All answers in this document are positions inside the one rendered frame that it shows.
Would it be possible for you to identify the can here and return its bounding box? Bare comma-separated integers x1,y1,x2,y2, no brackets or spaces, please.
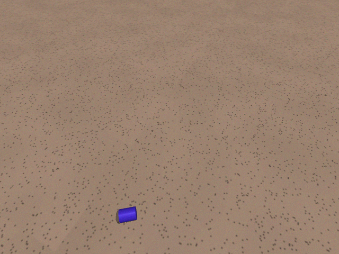
119,206,137,223

